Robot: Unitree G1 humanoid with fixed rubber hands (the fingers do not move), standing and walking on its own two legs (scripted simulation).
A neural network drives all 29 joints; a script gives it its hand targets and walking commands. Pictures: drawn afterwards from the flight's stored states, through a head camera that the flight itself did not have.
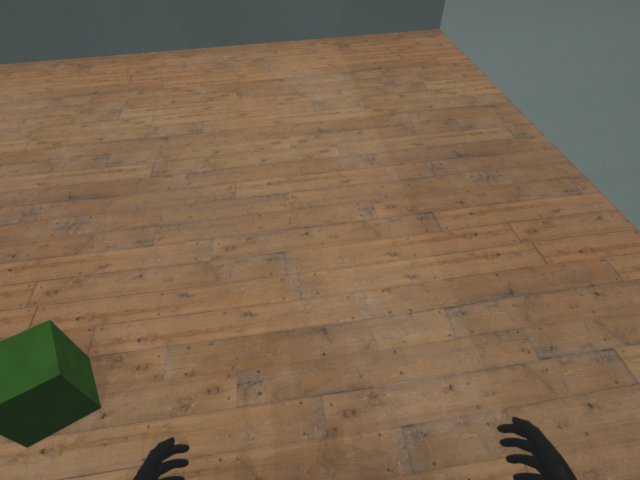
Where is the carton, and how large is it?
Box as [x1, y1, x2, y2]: [0, 320, 100, 447]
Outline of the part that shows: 50,320 0,342 0,434 27,447 100,407 88,357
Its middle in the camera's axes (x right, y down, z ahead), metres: -0.83 +0.42 +1.14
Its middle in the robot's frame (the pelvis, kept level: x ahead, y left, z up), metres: +0.53 +0.86 -0.63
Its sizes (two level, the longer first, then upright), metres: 0.210 0.200 0.250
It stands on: the floor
